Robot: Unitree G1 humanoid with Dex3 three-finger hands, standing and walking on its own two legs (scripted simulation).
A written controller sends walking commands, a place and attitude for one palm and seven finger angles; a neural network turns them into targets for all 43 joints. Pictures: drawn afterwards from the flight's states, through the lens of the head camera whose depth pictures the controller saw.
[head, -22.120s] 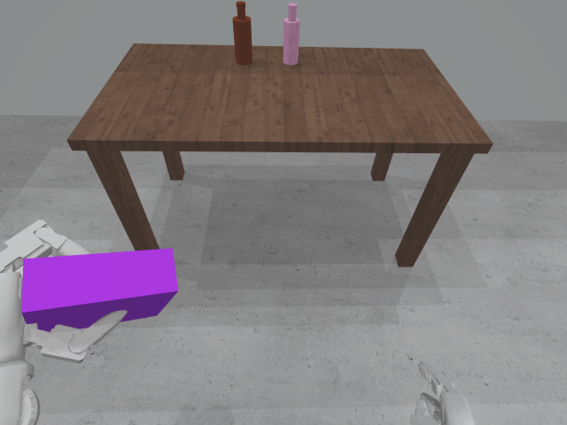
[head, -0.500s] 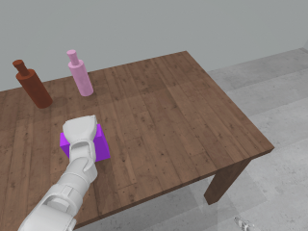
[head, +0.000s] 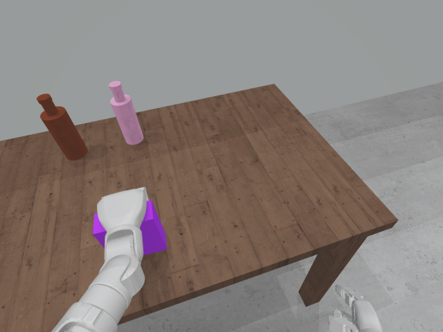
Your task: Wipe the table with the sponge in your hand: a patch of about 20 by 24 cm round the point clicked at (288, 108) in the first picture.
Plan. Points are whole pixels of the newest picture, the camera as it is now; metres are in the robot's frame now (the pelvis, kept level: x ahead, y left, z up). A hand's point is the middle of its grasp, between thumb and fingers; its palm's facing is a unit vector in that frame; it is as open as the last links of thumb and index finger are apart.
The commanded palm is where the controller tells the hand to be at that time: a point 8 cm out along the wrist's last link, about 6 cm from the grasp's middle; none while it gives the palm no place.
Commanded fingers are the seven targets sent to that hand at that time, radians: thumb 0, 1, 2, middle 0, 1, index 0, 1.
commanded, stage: wipe back along the middle lane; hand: left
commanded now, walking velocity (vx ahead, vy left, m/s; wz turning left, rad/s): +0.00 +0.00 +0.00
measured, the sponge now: (136, 237) +0.31 +0.23 -0.05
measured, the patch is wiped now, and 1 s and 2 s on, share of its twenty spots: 0.80 0.80 0.80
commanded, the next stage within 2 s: slide across to the third lane in 0.58 s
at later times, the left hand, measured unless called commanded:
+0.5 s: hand (133, 230) +0.30 +0.22 +0.00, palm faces -0.06 -0.02 -1.00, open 9.1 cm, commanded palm +0.26 +0.19 +0.03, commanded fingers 0.00 0.10 1.30 -1.20 -1.60 -1.20 -1.60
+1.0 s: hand (141, 228) +0.31 +0.20 +0.00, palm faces -0.07 -0.04 -1.00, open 9.1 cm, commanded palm +0.28 +0.17 +0.05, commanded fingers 0.00 0.10 1.30 -1.20 -1.60 -1.20 -1.60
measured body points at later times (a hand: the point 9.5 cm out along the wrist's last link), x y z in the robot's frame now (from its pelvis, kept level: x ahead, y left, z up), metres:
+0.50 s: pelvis -0.01 +0.00 +0.00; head +0.00 -0.03 +0.45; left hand +0.30 +0.22 +0.06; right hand +0.19 -0.23 -0.11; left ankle +0.00 +0.13 -0.73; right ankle +0.00 -0.13 -0.73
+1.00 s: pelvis -0.01 +0.00 +0.00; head -0.01 -0.03 +0.45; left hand +0.30 +0.20 +0.06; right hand +0.19 -0.23 -0.11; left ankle +0.00 +0.13 -0.73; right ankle +0.00 -0.13 -0.73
